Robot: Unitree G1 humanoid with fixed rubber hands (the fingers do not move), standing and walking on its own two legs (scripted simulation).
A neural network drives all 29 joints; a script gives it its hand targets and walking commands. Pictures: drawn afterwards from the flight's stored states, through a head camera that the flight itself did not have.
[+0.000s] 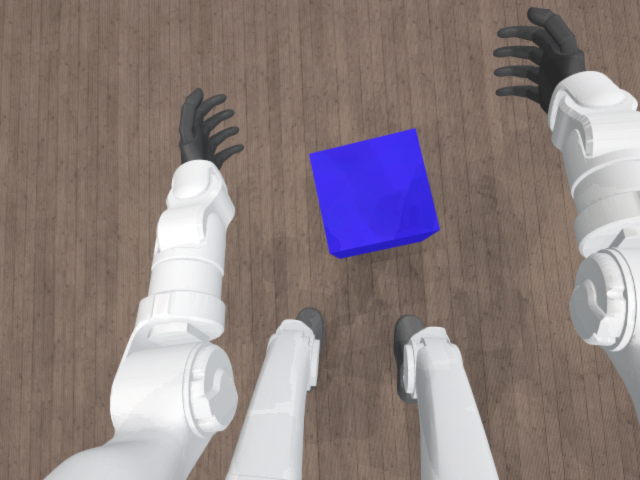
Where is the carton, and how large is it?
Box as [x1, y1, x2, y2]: [309, 128, 439, 258]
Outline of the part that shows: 415,128 309,154 329,252 333,255 340,258 421,241 439,229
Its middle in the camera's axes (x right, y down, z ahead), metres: +0.11 -0.08 +0.86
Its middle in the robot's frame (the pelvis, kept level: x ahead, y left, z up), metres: +0.50 +0.00 -0.52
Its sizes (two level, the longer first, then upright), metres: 0.210 0.200 0.250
